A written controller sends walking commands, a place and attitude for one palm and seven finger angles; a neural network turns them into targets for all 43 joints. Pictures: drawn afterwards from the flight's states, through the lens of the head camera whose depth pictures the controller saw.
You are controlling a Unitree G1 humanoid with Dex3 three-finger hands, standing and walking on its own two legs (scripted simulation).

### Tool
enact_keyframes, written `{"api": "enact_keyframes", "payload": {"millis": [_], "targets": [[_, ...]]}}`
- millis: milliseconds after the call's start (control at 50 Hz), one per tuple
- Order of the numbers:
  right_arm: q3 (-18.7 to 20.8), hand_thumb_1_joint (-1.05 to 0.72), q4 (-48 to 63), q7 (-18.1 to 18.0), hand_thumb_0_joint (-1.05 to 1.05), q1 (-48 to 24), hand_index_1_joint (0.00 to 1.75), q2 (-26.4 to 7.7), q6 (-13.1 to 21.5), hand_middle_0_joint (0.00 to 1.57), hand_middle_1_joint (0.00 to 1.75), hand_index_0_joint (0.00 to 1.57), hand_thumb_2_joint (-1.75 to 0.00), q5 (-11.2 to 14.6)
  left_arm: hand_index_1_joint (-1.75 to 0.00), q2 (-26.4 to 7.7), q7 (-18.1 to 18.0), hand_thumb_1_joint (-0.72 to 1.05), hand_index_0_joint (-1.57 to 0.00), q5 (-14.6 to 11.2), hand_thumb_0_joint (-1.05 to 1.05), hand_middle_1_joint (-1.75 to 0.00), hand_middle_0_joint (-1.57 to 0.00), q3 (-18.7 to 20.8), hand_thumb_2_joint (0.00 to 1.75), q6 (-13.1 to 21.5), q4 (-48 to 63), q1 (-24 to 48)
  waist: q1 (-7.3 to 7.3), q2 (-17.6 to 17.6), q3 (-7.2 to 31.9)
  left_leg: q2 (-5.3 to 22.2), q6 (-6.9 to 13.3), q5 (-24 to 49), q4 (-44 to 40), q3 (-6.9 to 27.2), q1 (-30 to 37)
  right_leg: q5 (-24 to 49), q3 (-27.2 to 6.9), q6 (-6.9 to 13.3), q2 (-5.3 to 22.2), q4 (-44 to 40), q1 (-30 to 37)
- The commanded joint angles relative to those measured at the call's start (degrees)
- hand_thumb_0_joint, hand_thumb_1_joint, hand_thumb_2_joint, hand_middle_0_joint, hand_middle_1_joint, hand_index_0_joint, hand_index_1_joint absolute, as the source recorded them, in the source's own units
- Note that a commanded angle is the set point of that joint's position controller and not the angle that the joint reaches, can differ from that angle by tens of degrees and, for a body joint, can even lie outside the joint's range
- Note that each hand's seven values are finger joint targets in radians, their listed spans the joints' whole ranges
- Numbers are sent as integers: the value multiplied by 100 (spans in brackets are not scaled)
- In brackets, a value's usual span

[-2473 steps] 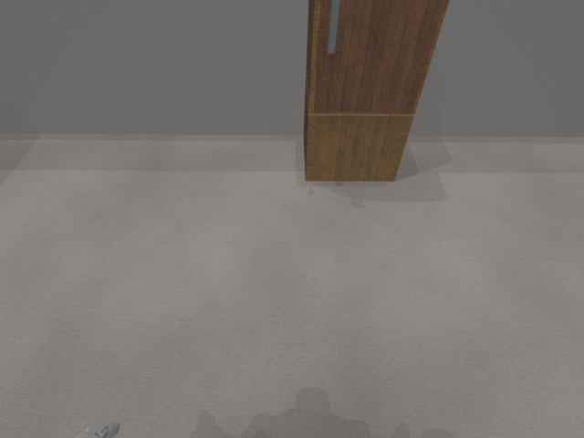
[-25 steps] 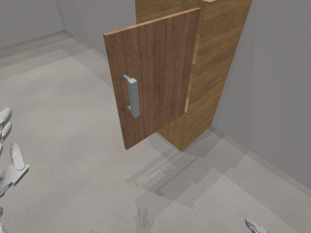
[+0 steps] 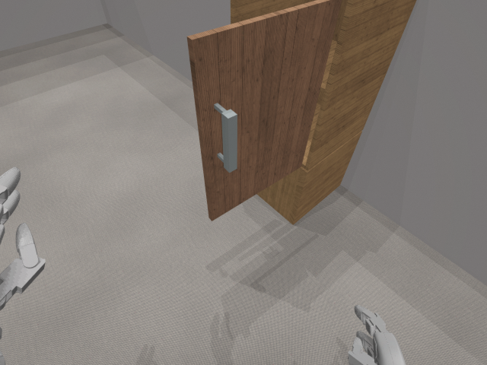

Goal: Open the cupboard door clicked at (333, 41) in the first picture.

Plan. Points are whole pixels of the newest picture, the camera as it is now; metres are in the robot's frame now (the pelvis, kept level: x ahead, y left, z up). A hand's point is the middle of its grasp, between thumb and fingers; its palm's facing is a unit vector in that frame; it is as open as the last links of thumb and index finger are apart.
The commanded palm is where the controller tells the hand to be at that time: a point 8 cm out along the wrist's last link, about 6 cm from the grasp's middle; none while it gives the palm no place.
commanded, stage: stop stepping back and stand still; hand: left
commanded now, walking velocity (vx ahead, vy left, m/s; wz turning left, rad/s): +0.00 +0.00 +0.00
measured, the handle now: (224, 138) +0.60 +0.09 +0.01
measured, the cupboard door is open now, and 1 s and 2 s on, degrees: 86 86 86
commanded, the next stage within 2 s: let the arm hang, fingers relaxed in 0.08 s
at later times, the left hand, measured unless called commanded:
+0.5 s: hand out of the picture +0.04 +0.17 -0.18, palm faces -0.02 -0.98 -0.19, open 7.2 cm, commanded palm none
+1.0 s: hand out of the picture +0.01 +0.17 -0.17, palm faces +0.03 -0.97 -0.23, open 7.3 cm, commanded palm none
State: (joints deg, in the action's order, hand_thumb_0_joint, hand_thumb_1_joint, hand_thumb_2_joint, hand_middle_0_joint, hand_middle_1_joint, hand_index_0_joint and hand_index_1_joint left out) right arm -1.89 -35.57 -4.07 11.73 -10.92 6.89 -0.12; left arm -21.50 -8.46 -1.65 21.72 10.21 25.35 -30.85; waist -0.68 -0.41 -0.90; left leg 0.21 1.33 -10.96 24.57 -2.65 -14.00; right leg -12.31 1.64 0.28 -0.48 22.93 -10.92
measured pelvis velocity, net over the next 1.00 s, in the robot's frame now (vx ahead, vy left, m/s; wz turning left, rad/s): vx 0.00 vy -0.02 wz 0.02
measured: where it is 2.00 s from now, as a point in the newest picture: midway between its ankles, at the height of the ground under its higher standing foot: outside the picture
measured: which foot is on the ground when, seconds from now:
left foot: down 0.00-1.00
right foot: down 0.00-1.00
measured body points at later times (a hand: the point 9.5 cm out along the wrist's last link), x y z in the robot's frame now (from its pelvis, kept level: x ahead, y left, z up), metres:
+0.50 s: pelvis -0.01 -0.01 -0.01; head +0.01 -0.01 +0.44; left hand +0.04 +0.22 -0.16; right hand +0.05 -0.28 -0.14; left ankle +0.02 +0.10 -0.74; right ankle +0.00 -0.11 -0.74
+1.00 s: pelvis +0.00 -0.02 +0.00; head +0.01 -0.03 +0.45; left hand +0.01 +0.22 -0.15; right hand +0.00 -0.23 -0.17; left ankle +0.02 +0.10 -0.74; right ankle +0.00 -0.11 -0.74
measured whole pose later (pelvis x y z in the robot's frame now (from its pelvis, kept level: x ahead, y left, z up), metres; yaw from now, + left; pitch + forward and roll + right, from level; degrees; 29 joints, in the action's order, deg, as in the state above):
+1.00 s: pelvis +0.00 -0.02 +0.00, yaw +1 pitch -1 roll +0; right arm -0.4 -65.0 -1.4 15.3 -8.6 -0.9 -1.0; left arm -9.2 -1.6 0.5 0.1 -0.1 -65.1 -13.9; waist 0.9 -2.4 -2.0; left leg 0.4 0.1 -10.2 23.6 -1.2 -12.2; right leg -13.2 3.1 1.9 -0.8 23.8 -9.5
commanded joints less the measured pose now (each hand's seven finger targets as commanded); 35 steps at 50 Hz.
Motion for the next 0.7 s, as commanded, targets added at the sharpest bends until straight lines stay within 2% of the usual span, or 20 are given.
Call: {"api": "enact_keyframes", "payload": {"millis": [0, 20, 80, 120, 140, 160, 180, 200, 240, 280, 300, 340, 400, 420, 460, 500, 520, 560, 620, 680], "targets": [[342, -90, 857, -84, 0, -458, 30, -764, 295, 20, 30, 20, -90, 9, -30, -1031, -143, 90, -20, -20, 0, -30, -20, 697, 90, 359, 1157, 287, 73, -412, 505, 435, -99, 1, -697, 476, -26, 495, -283, -74, 136, -300, 324], [361, -90, 857, -96, 0, -475, 30, -783, 307, 20, 30, 20, -90, 0, -30, -1131, -148, 90, -20, -16, 0, -30, -20, 769, 90, 373, 1245, 312, 64, -486, 544, 418, -116, 22, -715, 467, -4, 513, -272, -68, 126, -309, 343], [357, -90, 876, -91, 0, -448, 30, -772, 292, 20, 30, 20, -90, 12, -30, -1061, -149, 90, -20, -26, 0, -30, -20, 735, 90, 377, 1219, 148, 59, -493, 603, 423, -115, 208, -710, 469, -1, 609, -220, -80, 111, -256, 425], [369, -90, 867, -102, 0, -469, 30, -780, 297, 20, 30, 20, -90, -2, -30, -1149, -153, 90, -20, -36, 0, -30, -20, 823, 90, 371, 1145, 75, 49, -385, 542, 404, -126, 172, -697, 456, -50, 593, -238, -79, 136, -343, 393], [359, -90, 860, -100, 0, -460, 30, -761, 288, 20, 30, 20, -90, 4, -30, -1083, -153, 90, -20, -47, 0, -30, -20, 776, 90, 378, 1100, 51, 59, -281, 521, 396, -124, 157, -659, 453, -74, 587, -258, -77, 161, -377, 385], [637, -90, -595, 444, 0, -757, 30, -1813, 500, 20, 30, 20, -90, 49, -30, -115, 661, 90, -20, 397, 0, -30, -20, -1624, 90, -415, -3334, 535, 287, -333, -94, 585, 4, 1207, 255, 719, -615, 1081, -24, 100, 571, 464, -431], [640, -90, -625, 453, 0, -283, 30, -1548, 70, 20, 30, 20, -90, 61, -30, -83, 794, 90, -20, 330, 0, -30, -20, -1461, 90, -855, -3526, 567, 203, -383, 440, 643, -54, 1619, 205, 572, -110, 801, -327, 153, 582, 362, -498], [590, -90, -629, 438, 0, -188, 30, -1502, -65, 20, 30, 20, -90, -3, -30, -33, 822, 90, -20, 322, 0, -30, -20, -1524, 90, -926, -3680, 743, 184, -274, 565, 770, 103, 1296, 149, 775, -227, 134, -198, 178, 458, 562, -550], [522, -90, -621, 407, 0, -284, 30, -1543, -226, 20, 30, 20, -90, -63, -30, -145, 842, 90, -20, 371, 0, -30, -20, -1592, 90, -911, -4230, 1017, 96, 469, 626, 792, 264, 1134, 72, 989, -414, 136, -235, 218, 397, 611, -223], [502, -90, -803, 418, 0, -351, 30, -1586, -335, 20, 30, 20, -90, -100, -30, -336, 845, 90, -20, 380, 0, -30, -20, -1632, 90, -901, -4969, 1400, 84, 1034, 612, 625, 239, 815, 156, 934, -348, 217, -434, 294, 562, 407, -183], [479, -90, -940, 416, 0, -351, 30, -1560, -402, 20, 30, 20, -90, -113, -30, -358, 832, 90, -20, 370, 0, -30, -20, -1676, 90, -925, -5370, 1598, 111, 1137, 558, 551, 205, 619, 156, 902, -241, 86, -533, 334, 646, 289, -296], [401, -90, -1168, 416, 0, -374, 30, -1382, -532, 20, 30, 20, -90, -153, -30, -293, 790, 90, -20, 334, 0, -30, -20, -1822, 90, -984, -6110, 1813, 125, 513, 359, 477, 140, 438, 20, 820, -159, -73, -646, 349, 680, 150, -375], [299, -90, -1535, 380, 0, -312, 30, -1168, -615, 20, 30, 20, -90, -150, -30, -172, 756, 90, -20, 286, 0, -30, -20, -1950, 90, -1002, -7070, 1837, 98, -256, 380, 482, 77, 371, -232, 770, -42, -15, -647, 281, 632, 50, -115], [293, -90, -1622, 363, 0, -266, 30, -1153, -635, 20, 30, 20, -90, -134, -30, -188, 742, 90, -20, 281, 0, -30, -20, -1955, 90, -991, -7311, 1807, 80, -280, 382, 502, 69, 362, -248, 776, -7, -13, -630, 278, 621, -31, -31], [251, -90, -1896, 329, 0, -127, 30, -944, -663, 20, 30, 20, -90, -123, -30, 1, 735, 90, -20, 245, 0, -30, -20, -2006, 90, -987, -7780, 1711, 102, -426, 269, 472, 25, 137, -321, 714, 45, -154, -657, 284, 651, -208, -64], [275, -90, -2093, 296, 0, -5, 30, -847, -697, 20, 30, 20, -90, -133, -30, 97, 731, 90, -20, 237, 0, -30, -20, -1962, 90, -982, -8108, 1617, 99, -801, 122, 458, 19, -194, -391, 713, -6, -357, -671, 328, 648, -383, -96], [297, -90, -2139, 281, 0, 66, 30, -910, -706, 20, 30, 20, -90, -114, -30, 45, 732, 90, -20, 236, 0, -30, -20, -1949, 90, -959, -8237, 1575, 83, -578, 124, 472, 28, -146, -338, 716, 64, -334, -658, 339, 648, -474, -76], [304, -90, -2327, 265, 0, 252, 30, -822, -703, 20, 30, 20, -90, -100, -30, 107, 733, 90, -20, 214, 0, -30, -20, -1981, 90, -944, -8459, 1574, 128, -473, 179, 493, 23, 0, -325, 683, 173, -235, -636, 350, 681, -525, -46], [331, -90, -2486, 240, 0, 424, 30, -809, -729, 20, 30, 20, -90, -85, -30, 167, 719, 90, -20, 207, 0, -30, -20, -2001, 90, -939, -8693, 1506, 133, -106, -47, 504, 33, -37, -330, 662, 218, -421, -595, 356, 665, -660, -193], [322, -90, -2622, 226, 0, 599, 30, -706, -733, 20, 30, 20, -90, -87, -30, 237, 703, 90, -20, 196, 0, -30, -20, -2020, 90, -952, -8833, 1473, 149, -3, -151, 504, 44, 9, -365, 650, 213, -452, -561, 351, 678, -681, -201]]}}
